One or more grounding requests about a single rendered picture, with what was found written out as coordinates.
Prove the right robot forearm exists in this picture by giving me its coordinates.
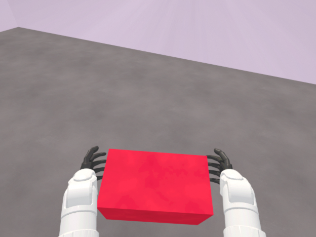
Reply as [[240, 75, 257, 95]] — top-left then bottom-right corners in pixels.
[[220, 169, 266, 237]]

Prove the carton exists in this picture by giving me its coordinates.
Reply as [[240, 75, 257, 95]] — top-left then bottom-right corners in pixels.
[[97, 149, 214, 225]]

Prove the left robot forearm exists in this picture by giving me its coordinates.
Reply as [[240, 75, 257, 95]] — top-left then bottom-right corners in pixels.
[[59, 168, 99, 237]]

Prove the left robot hand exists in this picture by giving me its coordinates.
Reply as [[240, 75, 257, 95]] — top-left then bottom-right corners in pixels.
[[80, 146, 106, 181]]

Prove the right robot hand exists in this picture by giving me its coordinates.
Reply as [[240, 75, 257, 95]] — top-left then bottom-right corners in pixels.
[[206, 149, 233, 184]]

